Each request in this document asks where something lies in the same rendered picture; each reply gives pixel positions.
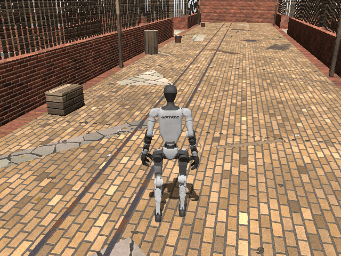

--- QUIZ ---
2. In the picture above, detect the robot right hand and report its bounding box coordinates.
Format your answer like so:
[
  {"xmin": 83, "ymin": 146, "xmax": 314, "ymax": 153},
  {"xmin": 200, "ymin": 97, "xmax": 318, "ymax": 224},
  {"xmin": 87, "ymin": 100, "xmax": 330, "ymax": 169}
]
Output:
[{"xmin": 187, "ymin": 156, "xmax": 199, "ymax": 170}]

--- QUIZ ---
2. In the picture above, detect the robot left hand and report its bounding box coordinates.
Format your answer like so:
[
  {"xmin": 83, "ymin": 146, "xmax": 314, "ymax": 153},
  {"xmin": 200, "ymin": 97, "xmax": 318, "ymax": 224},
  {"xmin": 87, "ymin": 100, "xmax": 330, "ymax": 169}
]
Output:
[{"xmin": 141, "ymin": 153, "xmax": 153, "ymax": 166}]

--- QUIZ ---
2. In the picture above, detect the robot head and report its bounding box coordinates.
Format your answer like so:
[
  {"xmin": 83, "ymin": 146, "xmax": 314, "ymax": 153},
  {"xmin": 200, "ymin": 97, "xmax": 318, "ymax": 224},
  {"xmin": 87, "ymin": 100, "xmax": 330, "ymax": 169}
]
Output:
[{"xmin": 162, "ymin": 84, "xmax": 179, "ymax": 110}]

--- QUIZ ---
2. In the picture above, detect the left robot forearm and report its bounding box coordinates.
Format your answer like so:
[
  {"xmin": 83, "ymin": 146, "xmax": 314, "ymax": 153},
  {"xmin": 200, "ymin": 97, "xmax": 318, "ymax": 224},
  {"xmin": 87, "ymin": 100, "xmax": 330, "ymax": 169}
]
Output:
[{"xmin": 142, "ymin": 129, "xmax": 152, "ymax": 154}]

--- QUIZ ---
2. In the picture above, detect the right robot forearm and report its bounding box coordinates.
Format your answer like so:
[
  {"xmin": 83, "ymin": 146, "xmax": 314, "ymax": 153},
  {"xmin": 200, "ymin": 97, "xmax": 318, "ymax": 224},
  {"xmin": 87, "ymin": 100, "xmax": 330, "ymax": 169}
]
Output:
[{"xmin": 188, "ymin": 130, "xmax": 198, "ymax": 157}]

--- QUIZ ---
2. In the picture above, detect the robot right upper arm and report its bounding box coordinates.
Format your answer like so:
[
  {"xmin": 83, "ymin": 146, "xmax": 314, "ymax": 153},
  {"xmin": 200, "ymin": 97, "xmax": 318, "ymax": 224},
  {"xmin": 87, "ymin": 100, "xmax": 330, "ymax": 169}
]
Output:
[{"xmin": 182, "ymin": 108, "xmax": 194, "ymax": 138}]

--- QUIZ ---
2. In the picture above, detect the robot left shin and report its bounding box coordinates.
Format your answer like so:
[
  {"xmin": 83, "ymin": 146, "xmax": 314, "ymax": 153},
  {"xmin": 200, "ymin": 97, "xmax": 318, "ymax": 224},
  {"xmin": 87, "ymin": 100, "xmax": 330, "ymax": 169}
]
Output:
[{"xmin": 154, "ymin": 178, "xmax": 162, "ymax": 215}]

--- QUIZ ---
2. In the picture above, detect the robot left upper arm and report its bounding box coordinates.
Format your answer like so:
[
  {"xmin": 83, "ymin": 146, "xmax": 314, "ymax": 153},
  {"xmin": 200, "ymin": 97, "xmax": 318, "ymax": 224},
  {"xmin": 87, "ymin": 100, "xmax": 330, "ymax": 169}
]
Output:
[{"xmin": 147, "ymin": 108, "xmax": 159, "ymax": 137}]

